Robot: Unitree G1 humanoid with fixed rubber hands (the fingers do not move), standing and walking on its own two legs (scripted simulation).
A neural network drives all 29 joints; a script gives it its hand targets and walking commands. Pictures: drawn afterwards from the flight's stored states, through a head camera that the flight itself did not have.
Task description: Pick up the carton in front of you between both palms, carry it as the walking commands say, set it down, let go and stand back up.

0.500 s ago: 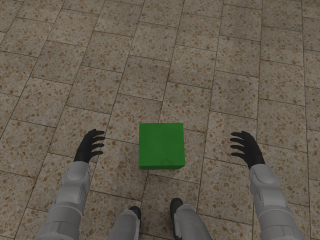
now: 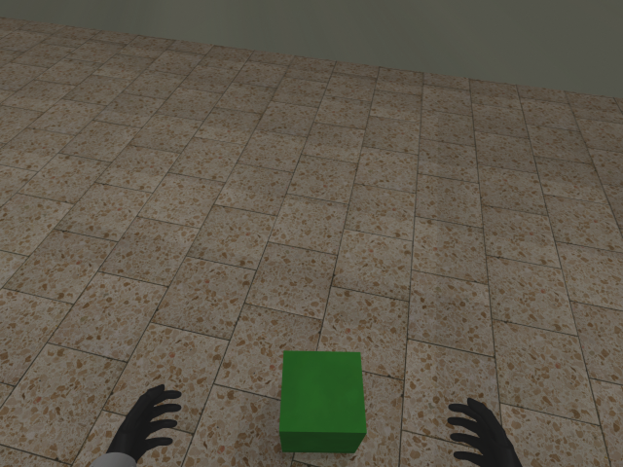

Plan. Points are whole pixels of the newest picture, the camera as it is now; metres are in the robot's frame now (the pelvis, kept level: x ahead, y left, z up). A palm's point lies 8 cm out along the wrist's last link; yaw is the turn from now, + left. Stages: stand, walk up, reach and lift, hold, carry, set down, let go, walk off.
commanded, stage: let go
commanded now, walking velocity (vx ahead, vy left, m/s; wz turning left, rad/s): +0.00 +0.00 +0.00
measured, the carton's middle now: (320, 403) +0.39 -0.03 -0.65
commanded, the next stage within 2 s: stand in 0.28 s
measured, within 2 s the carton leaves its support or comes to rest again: neither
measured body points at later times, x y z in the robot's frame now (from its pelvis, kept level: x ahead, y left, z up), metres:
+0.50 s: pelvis +0.00 +0.00 -0.01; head +0.00 +0.00 +0.44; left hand +0.14 +0.29 -0.10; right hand +0.15 -0.29 -0.09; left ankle -0.04 +0.11 -0.74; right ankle -0.01 -0.13 -0.74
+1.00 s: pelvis +0.01 +0.00 +0.00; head +0.01 +0.00 +0.45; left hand +0.12 +0.30 -0.11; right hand +0.15 -0.30 -0.10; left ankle -0.04 +0.12 -0.74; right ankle -0.01 -0.13 -0.74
